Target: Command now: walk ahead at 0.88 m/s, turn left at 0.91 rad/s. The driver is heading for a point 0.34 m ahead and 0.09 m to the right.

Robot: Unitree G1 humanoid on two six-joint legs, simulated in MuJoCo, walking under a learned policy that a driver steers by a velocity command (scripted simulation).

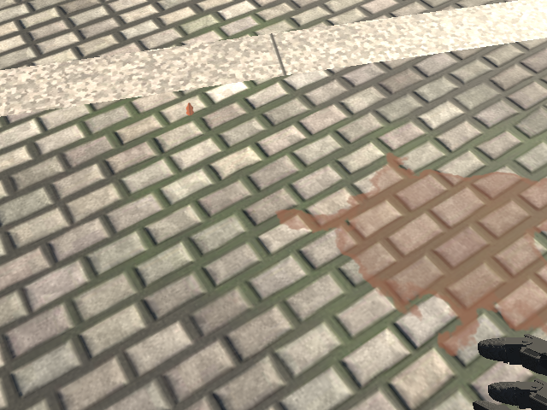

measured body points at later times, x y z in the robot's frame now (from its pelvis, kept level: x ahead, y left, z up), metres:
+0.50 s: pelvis +0.41 +0.06 +0.01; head +0.44 +0.07 +0.46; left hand +0.56 +0.32 -0.08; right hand +0.46 -0.22 -0.11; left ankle +0.17 +0.11 -0.60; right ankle +0.58 +0.02 -0.69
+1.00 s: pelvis +0.53 +0.13 +0.04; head +0.53 +0.14 +0.49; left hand +0.61 +0.39 -0.09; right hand +0.66 -0.11 -0.08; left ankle +0.53 +0.26 -0.69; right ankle +0.58 +0.02 -0.69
